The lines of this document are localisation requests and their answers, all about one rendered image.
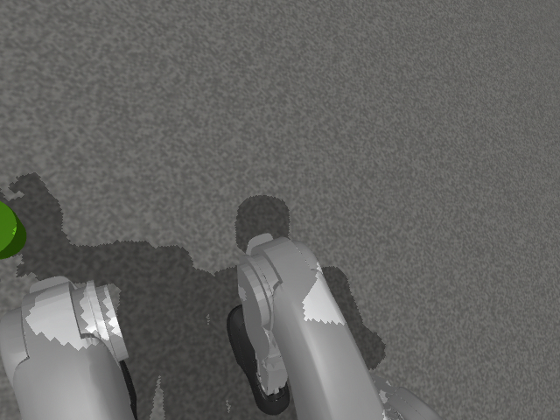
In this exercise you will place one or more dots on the right robot foot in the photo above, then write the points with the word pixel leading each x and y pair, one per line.
pixel 246 358

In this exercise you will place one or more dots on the right robot hand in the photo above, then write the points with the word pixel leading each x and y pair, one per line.
pixel 401 404

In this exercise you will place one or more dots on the cup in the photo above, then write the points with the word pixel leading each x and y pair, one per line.
pixel 12 232

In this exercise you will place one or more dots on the left robot foot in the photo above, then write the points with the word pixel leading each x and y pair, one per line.
pixel 130 387

